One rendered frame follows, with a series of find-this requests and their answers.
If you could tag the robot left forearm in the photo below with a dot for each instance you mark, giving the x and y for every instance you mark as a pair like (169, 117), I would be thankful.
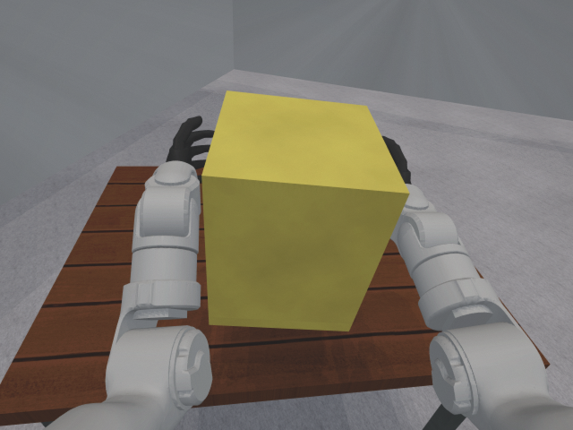
(165, 246)

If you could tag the carton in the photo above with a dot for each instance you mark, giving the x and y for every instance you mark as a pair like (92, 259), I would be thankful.
(300, 199)

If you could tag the right robot upper arm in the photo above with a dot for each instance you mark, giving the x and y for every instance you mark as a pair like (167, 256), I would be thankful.
(491, 374)

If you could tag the left robot hand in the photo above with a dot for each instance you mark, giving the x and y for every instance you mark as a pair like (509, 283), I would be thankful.
(181, 149)

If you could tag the right robot hand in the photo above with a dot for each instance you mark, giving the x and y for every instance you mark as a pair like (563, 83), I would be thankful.
(399, 159)

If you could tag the left robot upper arm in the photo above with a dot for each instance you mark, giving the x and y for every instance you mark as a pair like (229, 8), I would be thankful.
(154, 376)

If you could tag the robot right forearm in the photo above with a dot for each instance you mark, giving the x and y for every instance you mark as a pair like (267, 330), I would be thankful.
(452, 294)

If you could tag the table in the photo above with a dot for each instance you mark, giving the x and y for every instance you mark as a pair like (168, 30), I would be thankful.
(62, 361)

